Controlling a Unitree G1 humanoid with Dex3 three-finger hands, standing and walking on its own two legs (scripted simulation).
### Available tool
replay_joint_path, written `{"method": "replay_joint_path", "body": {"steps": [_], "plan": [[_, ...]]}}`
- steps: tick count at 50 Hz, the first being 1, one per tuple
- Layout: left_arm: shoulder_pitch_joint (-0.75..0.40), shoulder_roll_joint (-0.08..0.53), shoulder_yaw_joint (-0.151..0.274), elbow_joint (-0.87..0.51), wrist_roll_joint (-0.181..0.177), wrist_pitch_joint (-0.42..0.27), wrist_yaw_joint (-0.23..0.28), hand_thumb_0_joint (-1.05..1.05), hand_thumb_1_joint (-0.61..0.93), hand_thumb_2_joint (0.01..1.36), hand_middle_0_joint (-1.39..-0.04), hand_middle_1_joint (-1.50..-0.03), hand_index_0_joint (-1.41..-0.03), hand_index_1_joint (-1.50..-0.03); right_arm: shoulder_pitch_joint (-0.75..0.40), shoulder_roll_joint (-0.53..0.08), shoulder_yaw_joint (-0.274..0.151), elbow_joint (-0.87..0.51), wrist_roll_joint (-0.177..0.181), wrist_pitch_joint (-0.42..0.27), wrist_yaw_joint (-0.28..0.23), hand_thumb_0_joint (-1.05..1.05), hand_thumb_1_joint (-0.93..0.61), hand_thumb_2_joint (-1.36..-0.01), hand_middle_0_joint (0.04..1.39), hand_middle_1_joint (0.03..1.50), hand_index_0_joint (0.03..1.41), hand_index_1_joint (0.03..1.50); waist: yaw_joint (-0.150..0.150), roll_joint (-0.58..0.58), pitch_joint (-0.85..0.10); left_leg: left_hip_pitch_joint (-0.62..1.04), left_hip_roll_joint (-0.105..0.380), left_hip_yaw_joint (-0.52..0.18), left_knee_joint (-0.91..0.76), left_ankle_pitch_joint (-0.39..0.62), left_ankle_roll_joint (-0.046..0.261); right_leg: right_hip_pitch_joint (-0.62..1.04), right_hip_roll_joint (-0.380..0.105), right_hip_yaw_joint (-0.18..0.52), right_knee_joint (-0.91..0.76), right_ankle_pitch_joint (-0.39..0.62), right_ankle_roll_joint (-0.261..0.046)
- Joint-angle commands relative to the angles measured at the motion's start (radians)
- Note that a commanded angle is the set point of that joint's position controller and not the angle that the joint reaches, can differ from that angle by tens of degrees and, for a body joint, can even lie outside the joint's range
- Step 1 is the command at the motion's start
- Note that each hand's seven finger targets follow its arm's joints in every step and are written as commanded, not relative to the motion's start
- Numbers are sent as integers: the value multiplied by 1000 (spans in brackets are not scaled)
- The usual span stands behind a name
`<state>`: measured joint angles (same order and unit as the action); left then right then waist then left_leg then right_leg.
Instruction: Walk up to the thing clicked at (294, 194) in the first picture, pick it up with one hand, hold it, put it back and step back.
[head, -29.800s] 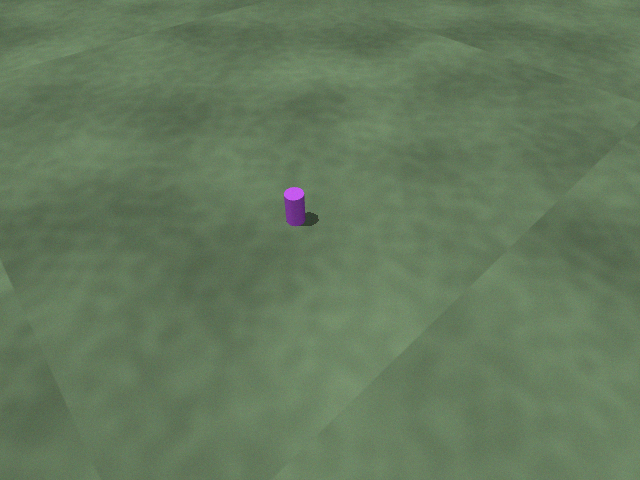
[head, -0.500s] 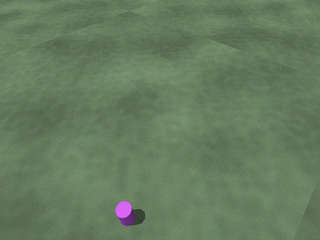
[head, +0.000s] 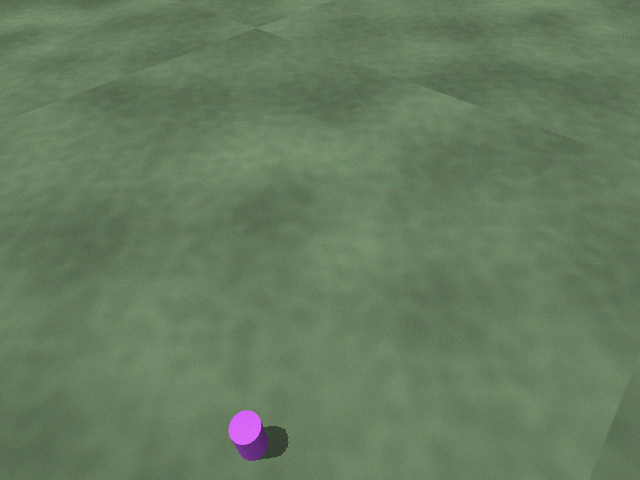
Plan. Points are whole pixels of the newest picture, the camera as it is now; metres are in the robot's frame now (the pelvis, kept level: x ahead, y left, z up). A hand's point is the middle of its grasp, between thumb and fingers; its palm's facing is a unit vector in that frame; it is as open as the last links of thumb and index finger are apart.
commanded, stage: stand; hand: left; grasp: from the side
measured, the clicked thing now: (249, 436) +0.40 +0.23 -0.71
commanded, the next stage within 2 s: step back in 0.30 s
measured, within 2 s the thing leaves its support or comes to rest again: neither
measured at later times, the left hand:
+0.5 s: hand out of the picture +0.07 +0.27 -0.17, palm faces -0.01 -0.92 -0.38, open 7.4 cm
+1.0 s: hand out of the picture -0.01 +0.28 -0.18, palm faces -0.10 -0.91 -0.39, open 7.4 cm
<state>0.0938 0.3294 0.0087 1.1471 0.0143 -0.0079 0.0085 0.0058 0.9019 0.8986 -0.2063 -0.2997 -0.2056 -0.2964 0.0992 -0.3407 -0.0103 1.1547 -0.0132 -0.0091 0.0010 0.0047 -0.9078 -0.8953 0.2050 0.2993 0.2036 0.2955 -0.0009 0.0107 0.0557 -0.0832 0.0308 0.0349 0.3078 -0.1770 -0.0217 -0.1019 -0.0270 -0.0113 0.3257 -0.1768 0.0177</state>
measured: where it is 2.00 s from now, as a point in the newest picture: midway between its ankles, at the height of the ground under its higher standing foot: outside the picture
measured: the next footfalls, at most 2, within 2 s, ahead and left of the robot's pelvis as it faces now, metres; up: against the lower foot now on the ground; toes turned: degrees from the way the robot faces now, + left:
right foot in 0.98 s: -0.12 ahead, -0.10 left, +0.00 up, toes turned -2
left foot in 1.32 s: -0.20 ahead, +0.14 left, +0.00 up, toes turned -2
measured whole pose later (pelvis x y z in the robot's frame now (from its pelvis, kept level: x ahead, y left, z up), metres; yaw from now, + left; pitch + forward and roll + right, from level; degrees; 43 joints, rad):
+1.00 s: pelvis -0.14 +0.02 -0.03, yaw -5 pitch -3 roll -1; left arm 0.13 0.36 0.08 0.88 0.03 0.04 0.01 0.01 0.90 0.90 -0.21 -0.30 -0.21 -0.30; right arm 0.11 -0.39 -0.04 0.87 -0.01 0.03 -0.01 0.00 -0.90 -0.89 0.21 0.30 0.21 0.30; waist -0.01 0.03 0.20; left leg -0.41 0.06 0.05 0.71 -0.25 0.02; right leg -0.25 0.05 0.04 0.66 -0.37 -0.01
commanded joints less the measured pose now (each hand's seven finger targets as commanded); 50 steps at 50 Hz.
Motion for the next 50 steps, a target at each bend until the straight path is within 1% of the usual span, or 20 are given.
{"method": "replay_joint_path", "body": {"steps": [1, 14, 15, 19, 23, 25, 26, 27, 28, 29, 30, 31, 33, 34, 38, 41, 46, 48, 49, 50], "plan": [[-45, 212, 38, -56, -2, -26, 8, 0, 900, 900, -200, -300, -200, -300, -29, -192, -37, -57, -4, -17, -14, 0, -900, -900, 200, 300, 200, 300, -4, -19, -86, 18, 107, -77, -41, 147, 26, 8, -108, 85, -43, 171, -28], [-33, 215, 34, -60, -4, -23, 7, 0, 900, 900, -200, -300, -200, -300, -24, -196, -36, -55, -4, -13, -12, 0, -900, -900, 200, 300, 200, 300, -3, -19, -43, -4, 104, -81, -56, 82, 25, -23, -102, 88, -57, 101, -31], [-26, 288, 81, -89, -20, -12, 10, 0, 900, 900, -200, -300, -200, -300, -53, -257, -57, -75, 0, 5, -8, 0, -900, -900, 200, 300, 200, 300, 4, -25, 54, -83, 89, -97, 50, 191, 51, -101, -93, 108, 19, 259, -39], [-10, 296, 98, -156, -19, -2, 14, 0, 900, 900, -200, -300, -200, -300, 2, -220, -64, -124, 13, 22, -4, 0, -900, -900, 200, 300, 200, 300, -10, -80, -103, -66, 32, -45, 235, 150, 54, -80, -155, 167, 47, 335, -126], [-94, 328, 108, -239, 6, 15, 19, 0, 900, 900, -200, -300, -200, -300, 66, -203, -81, -155, 5, 47, 1, 0, -900, -900, 200, 300, 200, 300, -26, -194, -117, -104, -55, -29, 471, -246, 56, -193, -286, 258, 50, 301, -248], [-134, 317, 107, -276, 12, 21, 18, 0, 900, 900, -200, -300, -200, -300, 113, -198, -83, -173, 9, 50, 5, 0, -900, -900, 200, 300, 200, 300, -45, -227, -111, -118, -44, -59, 454, -257, 71, -210, -271, 220, 111, 295, -230], [-145, 305, 100, -286, 11, 27, 18, 0, 900, 900, -200, -300, -200, -300, 129, -209, -88, -173, 5, 45, 4, 0, -900, -900, 200, 300, 200, 300, -53, -203, -111, -103, -30, -63, 372, -142, 73, -219, -236, 192, 169, 274, -195], [-116, 274, 93, -292, 4, 35, 17, 0, 900, 900, -200, -300, -200, -300, 112, -232, -91, -186, -2, 36, 1, 0, -900, -900, 200, 300, 200, 300, -41, -95, -95, -123, 33, -109, 212, 80, 85, -210, -148, 132, 264, 184, -138], [-100, 228, 85, -303, -6, 43, 17, 0, 900, 900, -200, -300, -200, -300, 94, -290, -104, -198, -17, 27, -2, 0, -900, -900, 200, 300, 200, 300, -29, 93, -78, -125, 176, -288, 80, 295, 126, -263, -1, 72, 435, 6, -76], [-82, 204, 83, -307, -7, 50, 22, 0, 900, 900, -200, -300, -200, -300, 89, -347, -117, -208, -26, 16, -4, 0, -900, -900, 200, 300, 200, 300, -19, 175, -69, -54, 276, -412, 46, 488, 194, -373, 127, 87, 582, -381, -57], [-58, 211, 89, -305, 1, 54, 31, 0, 900, 900, -200, -300, -200, -300, 89, -385, -127, -232, -26, 13, -8, 0, -900, -900, 200, 300, 200, 300, -38, 198, -109, -78, 344, -486, 50, 511, 257, -368, 136, 181, 711, -472, -49], [-60, 227, 92, -297, 5, 57, 36, 0, 900, 900, -200, -300, -200, -300, 64, -362, -127, -244, -25, 13, -15, 0, -900, -900, 200, 300, 200, 300, -33, 150, -108, -82, 338, -458, 58, 501, 265, -374, 130, 222, 790, -455, -54], [6, 226, 88, -288, -11, 56, 34, 0, 900, 900, -200, -300, -200, -300, -16, -295, -107, -274, -28, 8, -29, 0, -900, -900, 200, 300, 200, 300, 22, 113, -109, -15, 239, -292, 148, 602, 239, -432, 125, 228, 890, -372, -46], [16, 230, 92, -291, -11, 58, 30, 0, 900, 900, -200, -300, -200, -300, -1, -278, -104, -286, -22, 7, -35, 0, -900, -900, 200, 300, 200, 300, 22, 111, -108, -5, 209, -262, 164, 572, 222, -428, 119, 215, 884, -326, -39], [7, 230, 104, -335, -1, 51, 23, 0, 900, 900, -200, -300, -200, -300, 66, -271, -109, -310, -13, 11, -40, 0, -900, -900, 200, 300, 200, 300, -24, 105, -105, 57, 221, -266, 186, 547, 256, -417, 107, 176, 791, -334, 4], [8, 227, 111, -358, -1, 47, 18, 0, 900, 900, -200, -300, -200, -300, 98, -289, -113, -323, -13, 12, -39, 0, -900, -900, 200, 300, 200, 300, -45, 127, -104, 62, 238, -272, 190, 513, 270, -379, 87, 141, 662, -343, 10], [103, 216, 119, -331, 6, 39, 7, 0, 900, 900, -200, -300, -200, -300, 31, -305, -113, -362, -12, 22, -30, 0, -900, -900, 200, 300, 200, 300, -5, 147, -150, -49, 239, -265, 209, 300, 234, -203, 45, 60, 353, -249, -19], [177, 217, 127, -301, 16, 29, 6, 0, 900, 900, -200, -300, -200, -300, 5, -292, -104, -363, -1, 34, -26, 0, -900, -900, 200, 300, 200, 300, 34, 116, -158, -178, 200, -225, 271, 181, 166, -34, 40, 46, 128, -59, -51], [165, 276, 142, -315, 30, 22, 6, 0, 900, 900, -200, -300, -200, -300, 19, -259, -94, -366, 6, 36, -23, 0, -900, -900, 200, 300, 200, 300, 26, -26, -130, -332, 111, -176, 362, 25, 97, 7, -68, 245, 79, -44, -98], [115, 365, 162, -344, 18, 24, 1, 0, 900, 900, -200, -300, -200, -300, -6, -212, -84, -382, 9, 36, -25, 0, -900, -900, 200, 300, 200, 300, 35, -250, -54, -428, -99, -63, 547, -294, 33, -108, -265, 495, -16, -28, -238]]}}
